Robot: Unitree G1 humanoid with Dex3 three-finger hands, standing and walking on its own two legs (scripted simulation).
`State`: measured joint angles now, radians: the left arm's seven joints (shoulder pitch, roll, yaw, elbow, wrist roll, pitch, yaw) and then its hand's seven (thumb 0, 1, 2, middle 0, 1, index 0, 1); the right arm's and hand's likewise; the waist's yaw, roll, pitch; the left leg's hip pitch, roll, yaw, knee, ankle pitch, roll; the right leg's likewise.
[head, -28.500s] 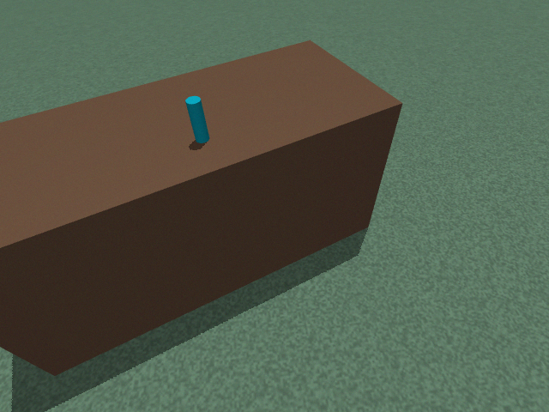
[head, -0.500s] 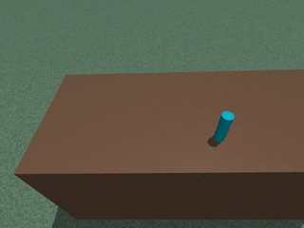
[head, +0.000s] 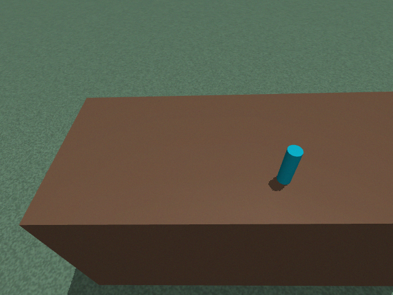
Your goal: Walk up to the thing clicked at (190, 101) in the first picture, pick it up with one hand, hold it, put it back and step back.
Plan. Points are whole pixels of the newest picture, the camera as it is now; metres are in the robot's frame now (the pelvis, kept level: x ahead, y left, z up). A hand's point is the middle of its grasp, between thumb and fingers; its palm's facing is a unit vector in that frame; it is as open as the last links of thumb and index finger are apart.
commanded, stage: stand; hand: right
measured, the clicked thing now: (289, 165) +0.47 -0.22 -0.07
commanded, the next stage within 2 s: step back in 0.14 s
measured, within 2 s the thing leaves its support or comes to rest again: neither
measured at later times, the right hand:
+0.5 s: hand out of the picture +0.04 -0.27 -0.17, palm faces -0.02 +0.92 -0.40, open 7.4 cm
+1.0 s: hand out of the picture -0.06 -0.25 -0.18, palm faces +0.05 +0.93 -0.37, open 7.4 cm
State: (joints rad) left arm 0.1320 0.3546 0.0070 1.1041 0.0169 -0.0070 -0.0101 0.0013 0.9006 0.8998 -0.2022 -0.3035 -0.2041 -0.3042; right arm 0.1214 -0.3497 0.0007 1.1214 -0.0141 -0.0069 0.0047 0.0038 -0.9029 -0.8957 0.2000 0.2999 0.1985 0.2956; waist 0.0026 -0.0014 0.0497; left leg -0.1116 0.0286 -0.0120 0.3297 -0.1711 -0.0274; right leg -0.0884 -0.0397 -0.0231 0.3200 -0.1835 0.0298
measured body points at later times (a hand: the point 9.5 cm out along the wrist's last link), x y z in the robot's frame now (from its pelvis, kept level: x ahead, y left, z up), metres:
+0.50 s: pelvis -0.06 +0.01 -0.02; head +0.01 +0.02 +0.42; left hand +0.06 +0.33 -0.14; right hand +0.04 -0.32 -0.14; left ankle -0.08 +0.13 -0.72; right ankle +0.00 -0.14 -0.75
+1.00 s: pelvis -0.15 +0.02 -0.03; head -0.09 +0.01 +0.41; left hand -0.04 +0.33 -0.14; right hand -0.06 -0.30 -0.15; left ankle -0.10 +0.14 -0.74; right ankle -0.16 -0.09 -0.75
